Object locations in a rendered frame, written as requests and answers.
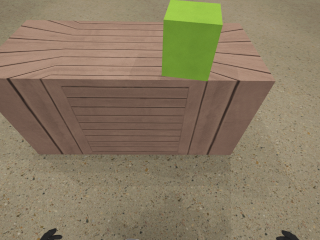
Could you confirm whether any robot left hand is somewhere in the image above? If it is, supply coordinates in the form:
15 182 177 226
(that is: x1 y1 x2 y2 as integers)
40 228 63 240

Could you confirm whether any carton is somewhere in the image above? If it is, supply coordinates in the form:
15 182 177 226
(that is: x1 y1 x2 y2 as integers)
161 0 223 81

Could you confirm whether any robot right hand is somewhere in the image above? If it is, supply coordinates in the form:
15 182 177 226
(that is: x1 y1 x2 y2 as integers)
276 230 299 240

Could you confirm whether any pedestal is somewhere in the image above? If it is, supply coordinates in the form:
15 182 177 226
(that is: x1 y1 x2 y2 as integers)
0 20 275 155

